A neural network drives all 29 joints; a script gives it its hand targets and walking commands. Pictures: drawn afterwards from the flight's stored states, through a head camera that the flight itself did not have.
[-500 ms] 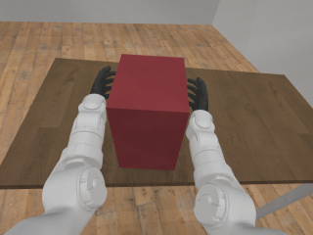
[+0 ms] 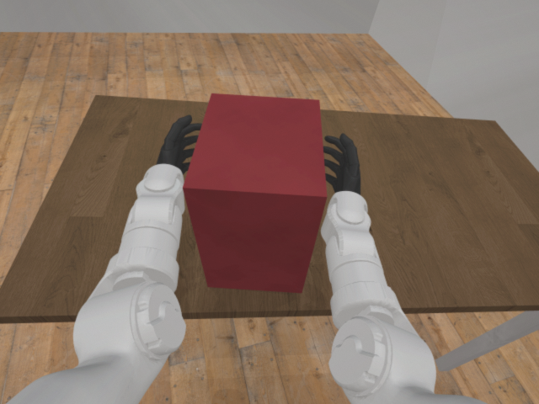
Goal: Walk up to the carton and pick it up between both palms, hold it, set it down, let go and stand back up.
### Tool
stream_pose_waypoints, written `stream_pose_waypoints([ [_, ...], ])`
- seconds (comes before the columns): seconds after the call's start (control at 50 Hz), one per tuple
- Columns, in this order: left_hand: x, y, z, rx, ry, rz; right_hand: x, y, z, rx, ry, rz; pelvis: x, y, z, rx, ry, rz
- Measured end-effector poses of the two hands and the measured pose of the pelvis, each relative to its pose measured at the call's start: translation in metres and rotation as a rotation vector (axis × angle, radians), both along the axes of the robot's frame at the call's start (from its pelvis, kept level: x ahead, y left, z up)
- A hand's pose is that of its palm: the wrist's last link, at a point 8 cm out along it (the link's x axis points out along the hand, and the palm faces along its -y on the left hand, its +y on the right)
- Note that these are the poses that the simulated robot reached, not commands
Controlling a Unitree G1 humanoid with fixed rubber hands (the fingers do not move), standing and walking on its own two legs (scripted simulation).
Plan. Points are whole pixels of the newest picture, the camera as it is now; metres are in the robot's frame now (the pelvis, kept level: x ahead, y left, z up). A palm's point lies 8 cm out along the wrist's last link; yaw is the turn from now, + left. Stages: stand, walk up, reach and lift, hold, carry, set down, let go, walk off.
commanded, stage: set down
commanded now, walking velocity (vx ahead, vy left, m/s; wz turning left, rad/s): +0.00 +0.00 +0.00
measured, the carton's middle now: (259, 200) +0.44 +0.01 +0.06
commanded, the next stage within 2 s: none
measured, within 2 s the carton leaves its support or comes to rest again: neither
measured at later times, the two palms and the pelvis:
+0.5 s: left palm (178, 167) +0.45 +0.14 +0.11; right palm (349, 195) +0.41 -0.12 +0.11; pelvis +0.00 +0.00 +0.00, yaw -1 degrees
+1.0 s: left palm (180, 168) +0.45 +0.14 +0.11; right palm (351, 198) +0.41 -0.12 +0.11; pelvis +0.00 +0.00 +0.00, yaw -1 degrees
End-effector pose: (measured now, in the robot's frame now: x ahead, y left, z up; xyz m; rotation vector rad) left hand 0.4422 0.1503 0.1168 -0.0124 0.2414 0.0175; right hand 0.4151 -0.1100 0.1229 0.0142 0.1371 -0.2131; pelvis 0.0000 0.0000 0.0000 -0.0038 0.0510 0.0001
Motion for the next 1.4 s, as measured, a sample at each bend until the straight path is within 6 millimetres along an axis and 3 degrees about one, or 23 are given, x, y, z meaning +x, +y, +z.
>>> stream_pose_waypoints([
  [0.64, 0.003, -0.012, -0.004, -0.005, -0.022, -0.026, -0.006, -0.012, -0.014, -0.032, 0.002, -0.016, -0.001, -0.001, 0.0, 0.001, -0.002, -0.016],
  [1.4, 0.005, -0.012, -0.007, -0.012, -0.049, -0.041, -0.005, -0.013, -0.013, -0.061, -0.004, 0.002, -0.001, 0.001, 0.0, 0.001, -0.022, -0.028],
])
